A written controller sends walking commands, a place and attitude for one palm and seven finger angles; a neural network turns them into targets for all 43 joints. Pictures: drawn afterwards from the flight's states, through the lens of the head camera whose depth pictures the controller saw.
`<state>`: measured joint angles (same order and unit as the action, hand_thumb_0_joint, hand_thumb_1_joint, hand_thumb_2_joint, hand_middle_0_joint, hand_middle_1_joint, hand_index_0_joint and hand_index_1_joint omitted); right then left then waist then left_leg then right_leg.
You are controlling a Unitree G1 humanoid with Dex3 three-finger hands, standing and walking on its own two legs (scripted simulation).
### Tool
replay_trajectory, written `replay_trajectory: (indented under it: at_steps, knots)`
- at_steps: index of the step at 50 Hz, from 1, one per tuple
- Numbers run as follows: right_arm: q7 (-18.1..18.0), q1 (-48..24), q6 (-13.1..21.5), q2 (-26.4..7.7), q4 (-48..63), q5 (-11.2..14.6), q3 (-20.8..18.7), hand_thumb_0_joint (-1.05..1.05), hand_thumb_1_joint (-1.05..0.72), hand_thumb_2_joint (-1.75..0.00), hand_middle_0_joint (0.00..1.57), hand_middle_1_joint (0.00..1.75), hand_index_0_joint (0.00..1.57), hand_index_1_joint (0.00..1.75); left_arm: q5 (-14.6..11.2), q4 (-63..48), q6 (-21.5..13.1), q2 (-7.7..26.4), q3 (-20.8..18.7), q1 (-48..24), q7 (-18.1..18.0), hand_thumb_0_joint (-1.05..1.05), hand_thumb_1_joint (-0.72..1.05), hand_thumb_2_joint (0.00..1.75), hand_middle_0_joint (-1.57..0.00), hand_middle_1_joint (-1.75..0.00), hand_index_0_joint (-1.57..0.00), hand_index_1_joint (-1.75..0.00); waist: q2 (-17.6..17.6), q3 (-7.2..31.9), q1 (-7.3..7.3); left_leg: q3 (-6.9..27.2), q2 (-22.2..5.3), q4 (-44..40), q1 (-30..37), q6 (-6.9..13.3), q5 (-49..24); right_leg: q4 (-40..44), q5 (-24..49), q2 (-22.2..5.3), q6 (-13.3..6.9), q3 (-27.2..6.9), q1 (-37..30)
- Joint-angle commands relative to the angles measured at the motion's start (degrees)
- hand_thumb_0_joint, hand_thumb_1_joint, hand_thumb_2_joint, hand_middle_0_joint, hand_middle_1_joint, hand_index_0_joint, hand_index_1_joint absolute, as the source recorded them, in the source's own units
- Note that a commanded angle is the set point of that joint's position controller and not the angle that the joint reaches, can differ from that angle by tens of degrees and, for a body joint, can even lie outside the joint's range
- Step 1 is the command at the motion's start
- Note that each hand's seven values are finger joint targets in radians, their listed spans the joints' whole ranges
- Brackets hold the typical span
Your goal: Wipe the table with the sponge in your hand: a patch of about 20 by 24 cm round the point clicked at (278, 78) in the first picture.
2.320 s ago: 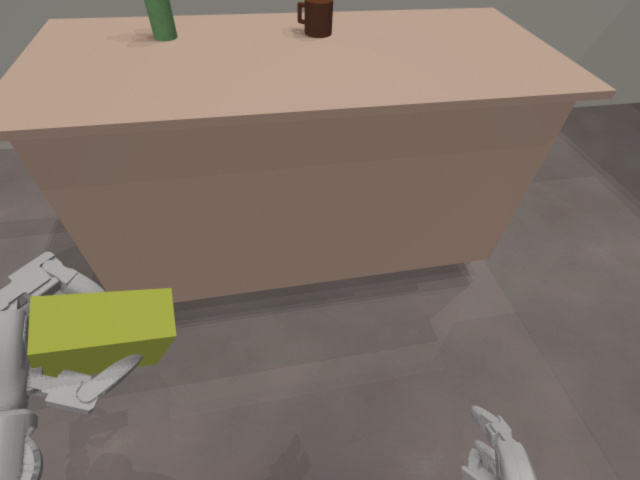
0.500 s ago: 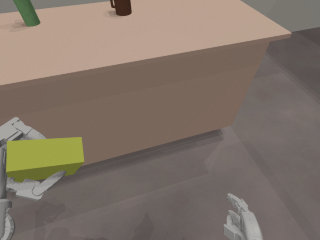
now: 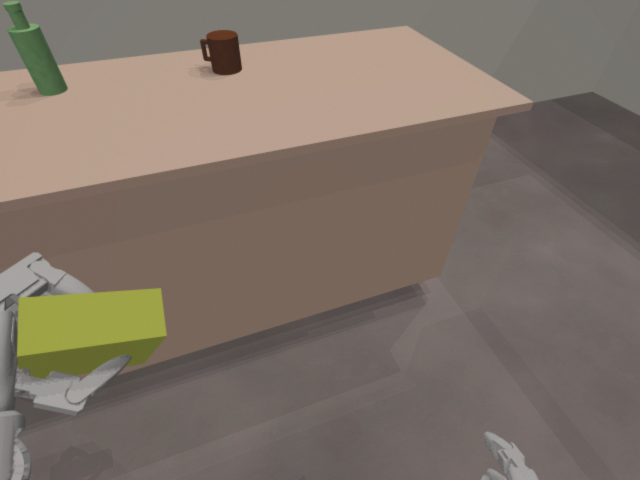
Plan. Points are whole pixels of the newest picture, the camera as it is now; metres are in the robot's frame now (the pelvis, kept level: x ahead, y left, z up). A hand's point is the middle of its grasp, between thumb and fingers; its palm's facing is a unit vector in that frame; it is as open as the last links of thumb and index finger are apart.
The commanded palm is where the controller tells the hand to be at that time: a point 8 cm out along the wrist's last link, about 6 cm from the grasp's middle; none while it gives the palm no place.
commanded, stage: take the last steps up to it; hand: left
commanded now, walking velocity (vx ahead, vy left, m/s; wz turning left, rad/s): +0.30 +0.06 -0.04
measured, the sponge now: (111, 333) +0.22 +0.22 +0.15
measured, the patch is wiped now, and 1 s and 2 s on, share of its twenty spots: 0.00 0.00 0.00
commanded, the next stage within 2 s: none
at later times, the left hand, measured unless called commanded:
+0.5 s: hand (131, 262) +0.29 +0.21 +0.17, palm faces +0.41 -0.81 -0.43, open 9.3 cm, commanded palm +0.24 +0.26 +0.18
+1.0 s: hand (183, 209) +0.39 +0.19 +0.16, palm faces +0.38 -0.79 -0.49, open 9.3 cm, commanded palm +0.33 +0.24 +0.18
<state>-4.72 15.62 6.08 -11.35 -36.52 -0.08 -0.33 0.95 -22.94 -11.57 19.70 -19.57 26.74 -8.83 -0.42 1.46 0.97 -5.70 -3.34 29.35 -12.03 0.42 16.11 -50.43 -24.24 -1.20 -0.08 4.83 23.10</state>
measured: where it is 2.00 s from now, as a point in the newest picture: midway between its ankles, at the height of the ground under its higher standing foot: (328, 470)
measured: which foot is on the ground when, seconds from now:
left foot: down 0.00-0.12, up 0.14-0.46, down 0.48-0.76, up 0.78-1.00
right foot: up 0.00-0.08, down 0.10-0.50, up 0.52-0.72, down 0.74-1.00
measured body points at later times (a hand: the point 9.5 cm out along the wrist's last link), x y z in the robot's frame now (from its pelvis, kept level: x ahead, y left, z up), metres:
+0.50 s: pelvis +0.08 -0.02 -0.01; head +0.09 -0.02 +0.44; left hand +0.26 +0.26 +0.20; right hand +0.23 -0.28 -0.09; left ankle +0.14 +0.11 -0.74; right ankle +0.05 -0.11 -0.74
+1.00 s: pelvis +0.17 -0.04 +0.01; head +0.21 -0.07 +0.45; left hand +0.36 +0.23 +0.19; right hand +0.33 -0.29 -0.10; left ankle +0.22 +0.11 -0.68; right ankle +0.15 -0.13 -0.74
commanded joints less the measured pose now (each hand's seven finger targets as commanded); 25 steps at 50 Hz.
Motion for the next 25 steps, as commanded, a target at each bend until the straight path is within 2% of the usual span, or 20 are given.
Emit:
replay_trajectory:
  at_steps: [1,3,4,5,6,7,8,9,10,11,13,14,15,16,18,20,22,23,24,25]
  knots:
    - [-0.38,-6.07,3.94,-7.47,7.96,-0.31,-2.01,0.00,-0.90,-0.90,0.20,0.30,0.20,0.30,-1.01,-15.19,-4.34,8.75,-4.21,-7.26,-1.18,0.00,0.10,1.30,-1.20,-1.60,-1.20,-1.60,-13.14,-1.92,-0.36,9.35,-11.88,-12.62,-2.77,8.16,4.01,11.71,-0.27,0.27,1.35,4.24,-3.19]
    - [-0.30,-6.88,3.69,-7.47,8.10,-0.15,-2.09,0.00,-0.90,-0.90,0.20,0.30,0.20,0.30,-0.95,-14.01,-4.05,8.76,-4.32,-8.15,-1.30,0.00,0.10,1.30,-1.20,-1.60,-1.20,-1.60,-10.70,0.17,-0.92,5.82,-9.81,-5.57,-4.90,5.96,4.89,20.77,4.10,1.10,0.96,5.60,-11.63]
    - [-0.26,-7.10,3.32,-7.13,8.10,-0.04,-2.04,0.00,-0.90,-0.90,0.20,0.30,0.20,0.30,-0.65,-12.85,-3.83,9.23,-4.64,-7.86,-1.33,0.00,0.10,1.30,-1.20,-1.60,-1.20,-1.60,-7.29,0.67,-0.93,3.36,-7.84,0.42,-8.98,4.58,6.72,24.42,4.50,-0.80,-0.28,2.28,-16.37]
    - [-0.09,-7.54,2.77,-6.03,8.45,0.02,-1.97,0.00,-0.90,-0.90,0.20,0.30,0.20,0.30,-0.64,-12.29,-3.86,10.74,-5.69,-8.41,-1.49,0.00,0.10,1.30,-1.20,-1.60,-1.20,-1.60,3.77,1.07,-1.29,-0.26,-3.65,13.68,-17.47,2.70,9.31,29.60,0.16,-9.05,-4.53,-12.88,-20.95]
    - [0.12,-8.33,2.67,-5.42,8.95,0.16,-1.86,0.00,-0.90,-0.90,0.20,0.30,0.20,0.30,-1.20,-11.74,-3.54,13.25,-7.87,-8.79,-1.78,0.00,0.10,1.30,-1.20,-1.60,-1.20,-1.60,17.73,1.20,-1.99,-1.75,2.05,28.65,-27.33,0.22,15.57,35.98,0.36,-20.78,-10.64,-33.61,-23.65]
    - [0.66,-8.57,2.58,-7.06,8.35,-0.28,-2.92,0.00,-0.90,-0.90,0.20,0.30,0.20,0.30,-1.74,-11.89,-3.91,12.68,-7.77,-10.07,-1.35,0.00,0.10,1.30,-1.20,-1.60,-1.20,-1.60,15.20,1.28,-2.12,5.42,0.23,36.07,-27.16,-0.37,13.24,38.73,-5.05,-22.83,-11.76,-37.04,-20.14]
    - [0.82,-8.55,2.19,-6.03,8.10,-0.04,-2.26,0.00,-0.90,-0.90,0.20,0.30,0.20,0.30,-2.03,-11.81,-4.28,13.02,-8.41,-8.33,-1.06,0.00,0.10,1.30,-1.20,-1.60,-1.20,-1.60,11.89,-0.38,-1.53,7.23,-1.06,39.80,-28.80,-0.87,10.27,38.35,-3.73,-22.87,-12.82,-35.38,-19.20]
    - [1.09,-8.88,1.19,-5.87,7.48,-0.05,-1.88,0.00,-0.90,-0.90,0.20,0.30,0.20,0.30,-2.03,-12.83,-4.72,13.06,-9.07,-8.02,-0.54,0.00,0.10,1.30,-1.20,-1.60,-1.20,-1.60,6.89,0.27,-1.19,7.68,-2.21,40.24,-28.62,-1.33,7.70,36.87,0.75,-21.21,-12.27,-28.89,-18.47]
    - [1.05,-9.47,0.66,-5.11,7.60,0.03,-1.34,0.00,-0.90,-0.90,0.20,0.30,0.20,0.30,-1.96,-13.77,-5.33,11.96,-8.25,-6.22,-0.39,0.00,0.10,1.30,-1.20,-1.60,-1.20,-1.60,5.25,0.26,-1.06,6.56,-2.60,38.62,-27.38,-1.68,5.55,36.13,7.96,-19.56,-11.25,-22.84,-18.01]
    - [1.04,-9.26,0.34,-5.30,7.58,-0.06,-1.35,0.00,-0.90,-0.90,0.20,0.30,0.20,0.30,-1.82,-14.23,-5.81,12.15,-8.84,-5.08,-0.47,0.00,0.10,1.30,-1.20,-1.60,-1.20,-1.60,5.39,1.08,-0.87,5.64,-2.88,36.04,-26.01,-1.77,3.99,35.40,13.78,-18.52,-10.50,-18.22,-17.68]
    - [1.01,-9.32,0.02,-5.19,8.19,-0.20,-1.51,0.00,-0.90,-0.90,0.20,0.30,0.20,0.30,-1.80,-15.78,-6.21,11.77,-8.84,-3.91,-0.76,0.00,0.10,1.30,-1.20,-1.60,-1.20,-1.60,5.77,2.44,-0.79,3.84,-3.18,26.53,-21.85,-1.55,2.73,34.04,20.63,-17.17,-9.73,-13.28,-17.06]
    - [0.78,-9.63,0.05,-4.87,8.90,-0.28,-1.52,0.00,-0.90,-0.90,0.20,0.30,0.20,0.30,-1.78,-16.72,-6.23,11.28,-8.53,-3.81,-0.84,0.00,0.10,1.30,-1.20,-1.60,-1.20,-1.60,5.82,3.17,-0.78,2.57,-3.06,20.88,-18.71,-1.20,2.62,33.43,20.98,-16.70,-9.32,-11.39,-16.88]
    - [0.80,-9.32,0.27,-4.62,9.51,-0.33,-1.35,0.00,-0.90,-0.90,0.20,0.30,0.20,0.30,-1.89,-17.17,-6.17,11.94,-9.07,-2.92,-1.22,0.00,0.10,1.30,-1.20,-1.60,-1.20,-1.60,7.19,3.93,-1.52,0.53,-2.17,16.46,-16.66,-0.94,2.00,33.07,20.47,-16.04,-9.29,-10.77,-17.21]
    - [0.78,-9.05,0.44,-4.57,9.80,-0.48,-1.46,0.00,-0.90,-0.90,0.20,0.30,0.20,0.30,-1.95,-17.09,-5.90,11.73,-9.27,-2.03,-1.61,0.00,0.10,1.30,-1.20,-1.60,-1.20,-1.60,6.63,4.56,-2.00,-1.38,-0.94,13.18,-15.06,-0.71,1.36,32.65,20.47,-15.48,-9.30,-10.85,-18.04]
    - [0.77,-8.49,0.95,-4.61,10.66,-0.41,-1.80,0.00,-0.90,-0.90,0.20,0.30,0.20,0.30,-2.02,-18.14,-5.33,11.10,-8.37,-2.75,-2.12,0.00,0.10,1.30,-1.20,-1.60,-1.20,-1.60,7.74,4.84,-2.40,-2.82,0.10,8.00,-11.85,-0.35,0.88,31.85,17.90,-15.58,-9.14,-11.36,-18.44]
    - [0.50,-7.60,1.30,-4.78,10.81,-0.31,-1.96,0.00,-0.90,-0.90,0.20,0.30,0.20,0.30,-2.07,-18.42,-4.93,10.40,-7.39,-3.90,-2.52,0.00,0.10,1.30,-1.20,-1.60,-1.20,-1.60,7.29,5.07,-1.59,-4.01,1.05,1.64,-5.71,-0.19,-2.11,29.63,12.88,-14.17,-7.68,-9.80,-16.79]
    - [0.01,-6.78,1.32,-5.89,10.78,-0.22,-2.64,0.00,-0.90,-0.90,0.20,0.30,0.20,0.30,-1.99,-18.11,-5.01,10.73,-7.31,-5.25,-2.63,0.00,0.10,1.30,-1.20,-1.60,-1.20,-1.60,3.70,4.19,-1.01,-4.11,0.48,-3.78,1.78,0.64,-3.35,24.36,10.53,-11.47,-5.33,-7.97,-12.77]
    - [-0.20,-6.43,1.29,-6.80,10.91,0.01,-3.09,0.00,-0.90,-0.90,0.20,0.30,0.20,0.30,-2.07,-17.93,-5.19,10.37,-6.94,-6.06,-2.48,0.00,0.10,1.30,-1.20,-1.60,-1.20,-1.60,-1.00,3.77,-0.37,0.01,-2.19,-5.84,6.79,2.38,-2.91,18.20,9.91,-9.34,-3.75,-6.66,-7.69]
    - [-0.23,-6.47,1.39,-8.36,11.28,0.43,-3.62,0.00,-0.90,-0.90,0.20,0.30,0.20,0.30,-2.19,-18.50,-5.22,8.92,-5.52,-6.66,-2.19,0.00,0.10,1.30,-1.20,-1.60,-1.20,-1.60,-10.80,4.29,0.12,12.12,-10.19,-8.37,12.37,6.25,-6.20,7.10,6.17,-3.83,-1.07,-1.97,0.28]
    - [0.15,-6.44,1.59,-7.69,11.11,0.58,-3.16,0.00,-0.90,-0.90,0.20,0.30,0.20,0.30,-2.21,-18.03,-5.93,9.91,-6.31,-7.45,-2.17,0.00,0.10,1.30,-1.20,-1.60,-1.20,-1.60,-15.59,4.66,-0.16,24.67,-18.00,-12.37,14.67,11.21,-8.06,-4.15,-9.71,-0.20,0.37,0.57,7.70]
